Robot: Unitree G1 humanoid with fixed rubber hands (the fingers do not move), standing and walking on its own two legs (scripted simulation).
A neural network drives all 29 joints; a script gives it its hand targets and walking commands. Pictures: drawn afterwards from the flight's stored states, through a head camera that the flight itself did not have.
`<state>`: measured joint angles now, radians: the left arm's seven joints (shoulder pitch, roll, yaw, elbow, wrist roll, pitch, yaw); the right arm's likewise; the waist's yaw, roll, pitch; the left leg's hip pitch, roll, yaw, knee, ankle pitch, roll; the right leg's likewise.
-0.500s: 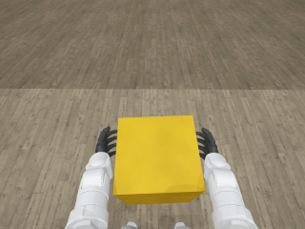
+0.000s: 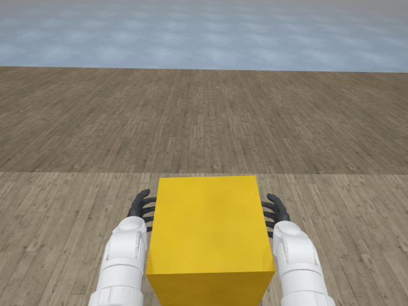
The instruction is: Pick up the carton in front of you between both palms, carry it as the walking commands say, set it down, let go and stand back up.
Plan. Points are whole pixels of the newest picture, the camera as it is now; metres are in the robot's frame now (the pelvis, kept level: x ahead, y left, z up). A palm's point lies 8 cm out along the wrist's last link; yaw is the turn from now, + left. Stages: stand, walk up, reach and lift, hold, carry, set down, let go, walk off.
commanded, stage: reach and lift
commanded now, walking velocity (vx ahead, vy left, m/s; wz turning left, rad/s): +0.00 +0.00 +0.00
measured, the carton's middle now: (209, 246) +0.29 +0.00 -0.05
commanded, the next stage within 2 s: hold in 0.84 s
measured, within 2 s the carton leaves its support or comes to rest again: neither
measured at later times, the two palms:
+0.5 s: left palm (136, 218) +0.30 +0.15 +0.04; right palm (282, 222) +0.29 -0.15 +0.03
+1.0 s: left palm (132, 213) +0.29 +0.15 +0.06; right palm (284, 218) +0.29 -0.15 +0.06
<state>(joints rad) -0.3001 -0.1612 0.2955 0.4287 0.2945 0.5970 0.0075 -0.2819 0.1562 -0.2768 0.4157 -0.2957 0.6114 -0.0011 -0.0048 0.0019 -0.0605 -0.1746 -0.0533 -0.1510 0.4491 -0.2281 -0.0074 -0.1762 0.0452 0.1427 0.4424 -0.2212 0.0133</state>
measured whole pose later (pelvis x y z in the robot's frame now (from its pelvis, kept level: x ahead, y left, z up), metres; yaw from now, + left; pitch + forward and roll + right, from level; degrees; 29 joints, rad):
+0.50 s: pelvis +0.00 +0.00 +0.00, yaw +0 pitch -4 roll +0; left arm -0.31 -0.16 0.29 0.35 0.30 0.64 -0.01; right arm -0.29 0.16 -0.26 0.34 -0.29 0.65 0.00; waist 0.00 0.00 -0.01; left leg -0.12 -0.04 -0.15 0.41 -0.21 -0.01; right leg -0.12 0.04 0.13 0.40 -0.21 0.01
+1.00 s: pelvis +0.01 +0.00 +0.01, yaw +0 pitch -6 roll +0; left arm -0.26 -0.15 0.22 0.23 0.26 0.73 0.01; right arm -0.24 0.15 -0.20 0.22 -0.26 0.74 -0.01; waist 0.00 0.00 -0.01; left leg -0.04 -0.04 -0.14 0.35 -0.19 -0.01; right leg -0.04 0.04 0.14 0.34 -0.19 0.01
